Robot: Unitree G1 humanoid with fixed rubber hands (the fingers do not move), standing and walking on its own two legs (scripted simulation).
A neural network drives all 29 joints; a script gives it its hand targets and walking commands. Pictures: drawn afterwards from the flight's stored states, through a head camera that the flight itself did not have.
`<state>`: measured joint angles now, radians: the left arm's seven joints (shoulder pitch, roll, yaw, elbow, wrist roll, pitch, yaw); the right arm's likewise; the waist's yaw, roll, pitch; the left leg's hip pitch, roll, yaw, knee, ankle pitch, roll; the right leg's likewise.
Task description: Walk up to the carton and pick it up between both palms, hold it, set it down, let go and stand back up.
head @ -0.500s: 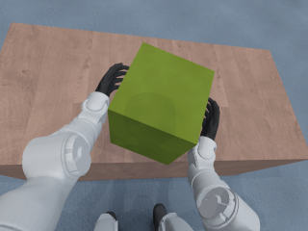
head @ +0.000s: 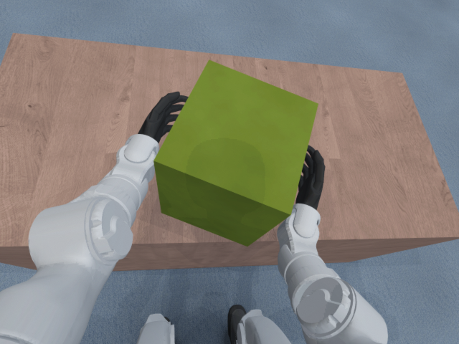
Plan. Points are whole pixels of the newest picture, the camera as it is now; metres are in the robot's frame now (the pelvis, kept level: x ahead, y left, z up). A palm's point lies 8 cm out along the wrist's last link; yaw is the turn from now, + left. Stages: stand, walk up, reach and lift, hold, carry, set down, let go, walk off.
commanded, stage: set down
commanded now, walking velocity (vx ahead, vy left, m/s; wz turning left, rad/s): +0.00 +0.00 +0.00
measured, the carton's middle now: (230, 164) +0.44 -0.04 -0.05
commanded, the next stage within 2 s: none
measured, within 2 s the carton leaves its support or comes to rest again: neither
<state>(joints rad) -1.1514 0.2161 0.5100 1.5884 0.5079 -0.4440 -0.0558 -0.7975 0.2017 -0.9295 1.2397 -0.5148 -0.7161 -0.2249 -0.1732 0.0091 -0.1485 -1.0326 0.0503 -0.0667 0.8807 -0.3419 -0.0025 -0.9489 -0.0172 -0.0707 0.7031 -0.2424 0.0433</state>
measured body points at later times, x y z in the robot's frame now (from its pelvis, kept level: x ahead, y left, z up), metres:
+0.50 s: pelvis -0.01 +0.01 -0.03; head +0.14 +0.05 +0.39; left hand +0.50 +0.10 -0.03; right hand +0.39 -0.19 -0.04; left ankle +0.02 +0.11 -0.69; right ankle +0.04 -0.16 -0.69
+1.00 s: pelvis -0.02 +0.01 -0.01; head +0.08 +0.06 +0.43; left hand +0.51 +0.14 +0.07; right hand +0.40 -0.22 +0.07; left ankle +0.02 +0.11 -0.69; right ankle +0.03 -0.16 -0.69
